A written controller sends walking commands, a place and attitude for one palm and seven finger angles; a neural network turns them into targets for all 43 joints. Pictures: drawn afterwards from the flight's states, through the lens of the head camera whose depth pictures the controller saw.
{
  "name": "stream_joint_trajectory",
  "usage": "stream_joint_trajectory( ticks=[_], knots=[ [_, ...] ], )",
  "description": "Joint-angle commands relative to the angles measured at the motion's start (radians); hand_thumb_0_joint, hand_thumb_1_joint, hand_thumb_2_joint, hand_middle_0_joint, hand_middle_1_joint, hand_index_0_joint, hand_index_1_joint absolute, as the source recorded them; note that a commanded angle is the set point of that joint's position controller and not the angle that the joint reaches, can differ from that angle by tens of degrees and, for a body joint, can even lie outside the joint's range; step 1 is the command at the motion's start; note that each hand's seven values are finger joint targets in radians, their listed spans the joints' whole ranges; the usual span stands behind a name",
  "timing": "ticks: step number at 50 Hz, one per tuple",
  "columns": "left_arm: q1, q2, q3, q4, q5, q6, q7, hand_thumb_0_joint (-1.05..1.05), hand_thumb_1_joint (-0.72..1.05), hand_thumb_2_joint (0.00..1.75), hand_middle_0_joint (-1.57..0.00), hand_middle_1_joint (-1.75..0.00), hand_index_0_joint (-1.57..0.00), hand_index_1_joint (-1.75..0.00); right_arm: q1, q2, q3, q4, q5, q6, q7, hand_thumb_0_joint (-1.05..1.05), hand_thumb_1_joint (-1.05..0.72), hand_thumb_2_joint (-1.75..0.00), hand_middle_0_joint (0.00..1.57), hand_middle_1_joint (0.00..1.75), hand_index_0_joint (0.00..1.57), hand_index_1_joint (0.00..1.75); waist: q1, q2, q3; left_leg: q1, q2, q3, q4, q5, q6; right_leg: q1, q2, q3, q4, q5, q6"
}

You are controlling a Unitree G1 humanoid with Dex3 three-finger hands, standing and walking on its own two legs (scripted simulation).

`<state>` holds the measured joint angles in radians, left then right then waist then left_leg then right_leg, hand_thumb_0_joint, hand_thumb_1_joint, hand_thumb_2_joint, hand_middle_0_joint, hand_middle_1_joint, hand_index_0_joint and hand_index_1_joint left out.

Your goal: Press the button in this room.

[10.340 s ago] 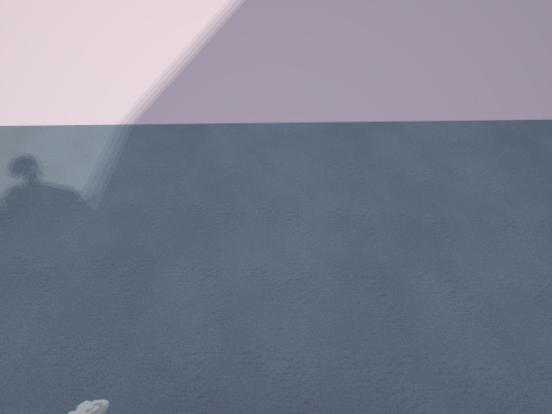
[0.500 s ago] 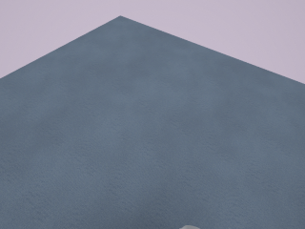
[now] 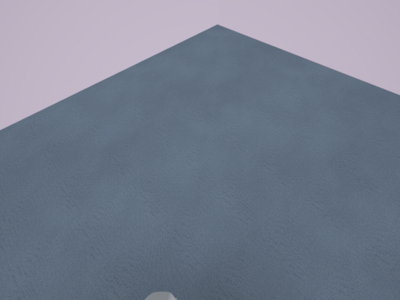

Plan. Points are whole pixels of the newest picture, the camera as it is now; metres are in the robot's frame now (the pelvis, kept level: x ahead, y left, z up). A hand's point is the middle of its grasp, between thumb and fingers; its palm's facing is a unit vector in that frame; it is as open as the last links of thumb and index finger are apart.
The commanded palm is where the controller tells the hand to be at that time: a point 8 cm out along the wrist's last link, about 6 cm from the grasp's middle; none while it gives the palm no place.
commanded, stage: turn or walk to find it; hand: left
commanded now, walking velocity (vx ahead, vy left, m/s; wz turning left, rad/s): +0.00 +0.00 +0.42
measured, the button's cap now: out of the picture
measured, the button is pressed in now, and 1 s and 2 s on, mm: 0 0 0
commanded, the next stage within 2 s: none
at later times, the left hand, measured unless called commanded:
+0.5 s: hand out of the picture +0.03 +0.25 -0.16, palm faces +0.22 -0.94 -0.26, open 7.4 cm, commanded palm none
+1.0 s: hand out of the picture -0.10 +0.20 -0.17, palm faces +0.46 -0.85 -0.25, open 7.4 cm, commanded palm none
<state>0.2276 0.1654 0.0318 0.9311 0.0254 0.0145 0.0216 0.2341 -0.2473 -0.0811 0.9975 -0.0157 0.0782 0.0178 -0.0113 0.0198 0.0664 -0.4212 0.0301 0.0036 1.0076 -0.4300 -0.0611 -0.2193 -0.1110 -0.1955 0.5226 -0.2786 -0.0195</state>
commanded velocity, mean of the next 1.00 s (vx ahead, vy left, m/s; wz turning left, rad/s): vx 0.00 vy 0.00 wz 0.42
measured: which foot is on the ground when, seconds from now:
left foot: up 0.00-0.14, down 0.16-0.58, up 0.60-1.00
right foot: down 0.00-0.16, up 0.18-0.56, down 0.58-1.00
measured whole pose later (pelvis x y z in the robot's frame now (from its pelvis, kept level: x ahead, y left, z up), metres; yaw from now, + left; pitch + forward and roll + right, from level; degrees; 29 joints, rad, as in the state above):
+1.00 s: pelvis -0.05 +0.01 -0.01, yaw +26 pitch -1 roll +1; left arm 0.25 0.20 0.05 0.97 0.03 0.02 0.02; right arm 0.18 -0.24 -0.06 0.99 -0.01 0.06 0.01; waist 0.02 -0.02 0.09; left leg -0.29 0.04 0.06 0.70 -0.40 -0.05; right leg -0.24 -0.15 -0.24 0.59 -0.31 0.01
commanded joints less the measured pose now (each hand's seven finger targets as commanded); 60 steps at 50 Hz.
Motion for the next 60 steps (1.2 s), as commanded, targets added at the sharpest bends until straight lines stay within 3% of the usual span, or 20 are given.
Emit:
stream_joint_trajectory(
  ticks=[1,6,8,10,15,23,27,28,29,30,33,35,45,49,50,51,52,54,57,60],
  knots=[
    [0.068,0.244,0.062,-0.025,0.008,-0.018,0.008,0.0,0.9,0.9,-0.2,-0.3,-0.2,-0.3,-0.106,-0.033,0.006,-0.099,0.005,-0.034,-0.002,0.0,-0.9,-0.9,0.2,0.3,0.2,0.3,0.067,-0.219,-0.068,-0.02,-0.006,0.049,-0.168,-0.048,0.003,0.129,-0.249,0.173,-0.153,0.407,-0.121],
    [0.029,0.241,0.069,-0.013,-0.007,-0.004,0.006,0.0,0.9,0.9,-0.2,-0.3,-0.2,-0.3,0.002,-0.061,0.006,-0.069,0.006,-0.059,-0.008,0.0,-0.9,-0.9,0.2,0.3,0.2,0.3,-0.002,-0.137,-0.127,0.261,0.006,0.073,-0.591,0.217,0.032,0.027,-0.217,0.075,0.041,0.343,-0.024],
    [-0.001,0.138,0.041,-0.069,-0.013,0.009,-0.006,0.0,0.9,0.9,-0.2,-0.3,-0.2,-0.3,0.058,-0.22,-0.027,-0.075,-0.003,-0.066,-0.013,0.0,-0.9,-0.9,0.2,0.3,0.2,0.3,-0.037,0.288,-0.113,0.413,0.347,-0.34,-0.698,0.617,0.185,-0.333,-0.025,0.022,0.387,-0.317,0.092],
    [-0.099,0.146,0.044,-0.072,-0.008,0.026,0.001,0.0,0.9,0.9,-0.2,-0.3,-0.2,-0.3,0.056,-0.2,-0.025,-0.055,-0.007,-0.065,-0.033,0.0,-0.9,-0.9,0.2,0.3,0.2,0.3,-0.054,0.256,-0.074,0.297,0.324,-0.327,-0.706,0.569,0.237,-0.349,-0.017,0.15,0.553,-0.298,0.085],
    [-0.032,0.146,0.043,-0.019,-0.012,0.019,-0.012,0.0,0.9,0.9,-0.2,-0.3,-0.2,-0.3,-0.05,-0.149,-0.005,-0.086,-0.003,-0.076,-0.039,0.0,-0.9,-0.9,0.2,0.3,0.2,0.3,0.002,0.112,-0.076,0.309,0.213,-0.185,-0.672,0.645,0.218,-0.303,0.003,0.16,0.543,-0.144,0.102],
    [-0.069,0.128,0.035,-0.063,-0.015,0.013,-0.005,0.0,0.9,0.9,-0.2,-0.3,-0.2,-0.3,-0.027,-0.158,-0.021,-0.089,-0.01,-0.061,-0.031,0.0,-0.9,-0.9,0.2,0.3,0.2,0.3,-0.019,0.138,-0.083,0.282,0.198,-0.284,-0.647,0.596,0.231,-0.196,0.055,0.151,0.278,-0.172,0.095],
    [0.031,0.14,0.039,-0.044,-0.018,-0.004,0.0,0.0,0.9,0.9,-0.2,-0.3,-0.2,-0.3,-0.06,-0.146,-0.026,-0.107,-0.004,-0.055,-0.026,0.0,-0.9,-0.9,0.2,0.3,0.2,0.3,0.035,0.113,-0.117,0.161,0.137,-0.287,-0.555,0.535,0.177,0.037,0.073,0.129,-0.05,0.033,0.084],
    [0.064,0.179,0.046,-0.041,-0.013,-0.015,0.004,0.0,0.9,0.9,-0.2,-0.3,-0.2,-0.3,-0.054,-0.118,-0.024,-0.113,0.003,-0.057,-0.021,0.0,-0.9,-0.9,0.2,0.3,0.2,0.3,0.048,0.027,-0.132,0.076,0.083,-0.249,-0.479,0.417,0.128,0.157,0.01,0.187,-0.166,0.109,0.069],
    [0.082,0.259,0.063,-0.039,0.002,-0.025,0.013,0.0,0.9,0.9,-0.2,-0.3,-0.2,-0.3,-0.037,-0.049,-0.012,-0.132,0.01,-0.06,-0.016,0.0,-0.9,-0.9,0.2,0.3,0.2,0.3,0.05,-0.226,-0.142,-0.11,-0.048,-0.1,-0.295,0.131,0.058,0.269,-0.224,0.424,-0.215,0.185,-0.013],
    [0.072,0.292,0.067,-0.056,-0.002,-0.023,0.012,0.0,0.9,0.9,-0.2,-0.3,-0.2,-0.3,-0.06,-0.065,-0.017,-0.146,0.001,-0.049,-0.019,0.0,-0.9,-0.9,0.2,0.3,0.2,0.3,0.063,-0.299,-0.107,-0.136,-0.082,-0.068,-0.087,-0.148,0.035,0.145,-0.371,0.516,-0.253,0.225,-0.121],
    [-0.06,0.207,0.054,-0.085,-0.008,-0.019,0.015,0.0,0.9,0.9,-0.2,-0.3,-0.2,-0.3,-0.045,-0.077,-0.029,-0.101,-0.007,-0.025,-0.007,0.0,-0.9,-0.9,0.2,0.3,0.2,0.3,-0.001,-0.143,0.007,-0.138,-0.018,-0.099,0.19,-0.022,0.035,-0.035,-0.263,0.365,-0.26,0.111,-0.112],
    [-0.078,0.181,0.045,-0.092,-0.006,-0.028,0.013,0.0,0.9,0.9,-0.2,-0.3,-0.2,-0.3,-0.002,-0.06,-0.022,-0.076,-0.008,-0.022,0.0,0.0,-0.9,-0.9,0.2,0.3,0.2,0.3,-0.014,-0.165,-0.013,-0.124,-0.009,-0.061,0.209,0.052,0.013,0.0,-0.205,0.239,-0.227,0.206,-0.089],
    [0.066,0.248,0.064,-0.018,0.007,-0.019,0.009,0.0,0.9,0.9,-0.2,-0.3,-0.2,-0.3,-0.115,-0.033,0.009,-0.094,0.007,-0.037,-0.004,0.0,-0.9,-0.9,0.2,0.3,0.2,0.3,0.067,-0.211,-0.074,-0.008,-0.003,0.055,-0.192,-0.047,0.0,0.146,-0.249,0.165,-0.134,0.464,-0.126],
    [0.033,0.251,0.069,-0.01,-0.001,-0.008,0.007,0.0,0.9,0.9,-0.2,-0.3,-0.2,-0.3,-0.035,-0.046,0.01,-0.077,0.006,-0.052,-0.009,0.0,-0.9,-0.9,0.2,0.3,0.2,0.3,0.016,-0.189,-0.108,0.187,-0.009,0.093,-0.486,0.136,0.02,0.068,-0.231,0.097,-0.018,0.395,-0.056],
    [0.03,0.233,0.066,-0.014,-0.01,-0.001,0.004,0.0,0.9,0.9,-0.2,-0.3,-0.2,-0.3,-0.001,-0.079,0.003,-0.07,0.005,-0.06,-0.007,0.0,-0.9,-0.9,0.2,0.3,0.2,0.3,-0.009,-0.103,-0.126,0.305,0.022,0.054,-0.602,0.257,0.038,-0.02,-0.198,0.057,0.079,0.297,-0.006],
    [0.049,0.18,0.06,-0.038,-0.016,0.007,-0.002,0.0,0.9,0.9,-0.2,-0.3,-0.2,-0.3,0.018,-0.173,-0.018,-0.077,-0.004,-0.07,-0.01,0.0,-0.9,-0.9,0.2,0.3,0.2,0.3,-0.016,0.152,-0.141,0.424,0.228,-0.225,-0.66,0.446,0.125,-0.233,-0.082,0.003,0.261,-0.006,0.066],
    [-0.009,0.138,0.039,-0.074,-0.011,0.011,-0.004,0.0,0.9,0.9,-0.2,-0.3,-0.2,-0.3,0.065,-0.24,-0.031,-0.071,-0.004,-0.062,-0.013,0.0,-0.9,-0.9,0.2,0.3,0.2,0.3,-0.047,0.274,-0.108,0.385,0.38,-0.357,-0.698,0.643,0.231,-0.329,-0.013,0.038,0.426,-0.366,0.09],
    [-0.095,0.149,0.045,-0.073,-0.008,0.027,0.001,0.0,0.9,0.9,-0.2,-0.3,-0.2,-0.3,0.036,-0.205,-0.024,-0.061,-0.008,-0.063,-0.032,0.0,-0.9,-0.9,0.2,0.3,0.2,0.3,-0.049,0.241,-0.057,0.263,0.327,-0.339,-0.716,0.48,0.248,-0.342,-0.017,0.151,0.574,-0.3,0.085],
    [-0.038,0.154,0.048,-0.027,-0.009,0.021,-0.014,0.0,0.9,0.9,-0.2,-0.3,-0.2,-0.3,-0.067,-0.151,-0.002,-0.092,-0.005,-0.072,-0.036,0.0,-0.9,-0.9,0.2,0.3,0.2,0.3,0.006,0.146,-0.044,0.248,0.216,-0.206,-0.695,0.529,0.208,-0.307,-0.006,0.159,0.582,-0.151,0.093],
    [-0.035,0.148,0.042,-0.029,-0.012,0.019,-0.012,0.0,0.9,0.9,-0.2,-0.3,-0.2,-0.3,-0.045,-0.154,-0.006,-0.091,-0.003,-0.074,-0.035,0.0,-0.9,-0.9,0.2,0.3,0.2,0.3,-0.003,0.122,-0.086,0.308,0.206,-0.202,-0.676,0.595,0.22,-0.294,0.01,0.161,0.512,-0.149,0.103]
  ],
)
